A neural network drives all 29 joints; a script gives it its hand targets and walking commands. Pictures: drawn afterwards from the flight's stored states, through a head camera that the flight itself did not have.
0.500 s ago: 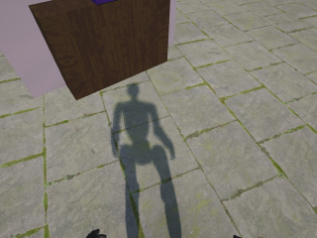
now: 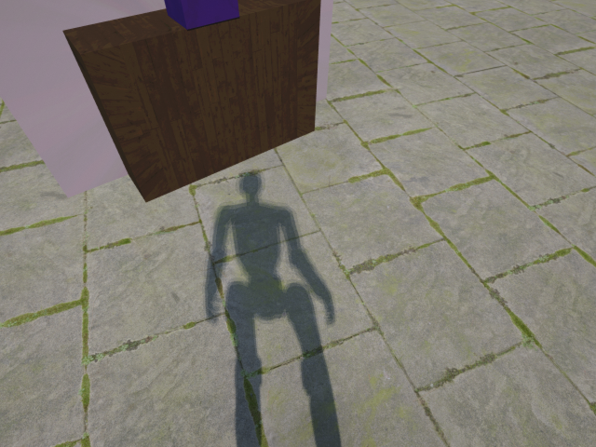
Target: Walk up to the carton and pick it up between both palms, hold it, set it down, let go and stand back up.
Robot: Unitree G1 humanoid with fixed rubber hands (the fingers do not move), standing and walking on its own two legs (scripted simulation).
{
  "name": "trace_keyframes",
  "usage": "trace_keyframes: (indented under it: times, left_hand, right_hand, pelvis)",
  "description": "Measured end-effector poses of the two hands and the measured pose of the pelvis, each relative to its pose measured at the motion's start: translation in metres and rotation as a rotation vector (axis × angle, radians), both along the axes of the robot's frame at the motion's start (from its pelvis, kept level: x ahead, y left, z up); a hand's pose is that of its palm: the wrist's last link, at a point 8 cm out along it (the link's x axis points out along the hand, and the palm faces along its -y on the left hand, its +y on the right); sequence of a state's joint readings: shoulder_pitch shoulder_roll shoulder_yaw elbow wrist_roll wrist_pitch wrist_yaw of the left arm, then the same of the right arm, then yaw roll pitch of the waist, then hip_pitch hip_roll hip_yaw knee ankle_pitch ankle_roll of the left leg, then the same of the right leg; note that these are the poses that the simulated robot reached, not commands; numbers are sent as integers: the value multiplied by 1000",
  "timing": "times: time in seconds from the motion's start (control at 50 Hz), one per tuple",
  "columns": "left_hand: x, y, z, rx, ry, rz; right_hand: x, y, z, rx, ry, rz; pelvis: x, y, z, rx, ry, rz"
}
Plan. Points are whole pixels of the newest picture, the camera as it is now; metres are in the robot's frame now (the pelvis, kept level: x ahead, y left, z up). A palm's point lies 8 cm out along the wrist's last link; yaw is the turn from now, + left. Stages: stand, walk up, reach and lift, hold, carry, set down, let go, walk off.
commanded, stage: stand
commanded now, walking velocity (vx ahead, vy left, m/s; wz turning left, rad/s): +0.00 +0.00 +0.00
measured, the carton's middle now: out of the picture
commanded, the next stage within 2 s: walk up in 0.98 s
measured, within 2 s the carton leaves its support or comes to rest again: neither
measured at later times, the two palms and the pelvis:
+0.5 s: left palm out of the picture +0.00 +0.21 -0.14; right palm out of the picture +0.00 -0.21 -0.14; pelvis +0.00 +0.00 +0.01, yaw +0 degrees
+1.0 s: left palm out of the picture -0.03 +0.20 -0.14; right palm out of the picture -0.03 -0.20 -0.14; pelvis +0.00 +0.00 +0.01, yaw +0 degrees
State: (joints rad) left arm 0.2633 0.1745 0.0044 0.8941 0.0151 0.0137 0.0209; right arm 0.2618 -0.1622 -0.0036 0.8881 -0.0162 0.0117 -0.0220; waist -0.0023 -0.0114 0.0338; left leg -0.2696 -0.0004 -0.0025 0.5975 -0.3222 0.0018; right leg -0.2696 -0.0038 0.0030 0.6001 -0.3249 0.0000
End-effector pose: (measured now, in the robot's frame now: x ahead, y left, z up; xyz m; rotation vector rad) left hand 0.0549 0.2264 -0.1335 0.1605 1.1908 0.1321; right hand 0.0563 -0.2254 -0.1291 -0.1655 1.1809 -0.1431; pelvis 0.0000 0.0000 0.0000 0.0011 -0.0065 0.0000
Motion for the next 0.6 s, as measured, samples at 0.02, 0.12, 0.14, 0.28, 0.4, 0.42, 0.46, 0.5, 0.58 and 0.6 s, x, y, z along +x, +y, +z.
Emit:
trace_keyframes:
  times: [0.02, 0.12, 0.14, 0.28, 0.4, 0.42, 0.46, 0.5, 0.58, 0.6]
  left_hand:
    - [-3, 0, 0, -1, 9, 3]
    - [-15, 0, -2, -4, 51, 18]
    - [-18, 0, -2, -4, 59, 21]
    - [-35, -2, -3, -8, 117, 41]
    - [-49, -6, -5, -19, 165, 52]
    - [-52, -7, -5, -21, 172, 53]
    - [-56, -10, -6, -26, 186, 56]
    - [-60, -12, -6, -30, 200, 58]
    - [-67, -17, -7, -40, 223, 62]
    - [-68, -18, -7, -42, 229, 62]
  right_hand:
    - [-3, 0, 0, 1, 9, -3]
    - [-16, 2, -2, 6, 54, -18]
    - [-19, 2, -2, 7, 63, -21]
    - [-37, 5, -4, 12, 123, -41]
    - [-51, 12, -6, 25, 168, -54]
    - [-53, 13, -6, 28, 175, -56]
    - [-57, 15, -7, 33, 188, -58]
    - [-60, 17, -7, 38, 200, -60]
    - [-67, 21, -8, 47, 222, -64]
    - [-69, 22, -8, 49, 227, -65]
  pelvis:
    - [0, 0, 1, 0, -1, 0]
    - [0, 1, 3, 0, -5, -1]
    - [0, 1, 3, 0, -6, -1]
    - [0, 1, 6, 0, -14, -2]
    - [0, 2, 8, 0, -19, -2]
    - [0, 2, 8, 0, -20, -2]
    - [0, 2, 9, 0, -21, -2]
    - [0, 2, 9, 0, -22, -2]
    - [-1, 2, 10, 0, -24, -2]
    - [-1, 2, 10, 0, -24, -3]
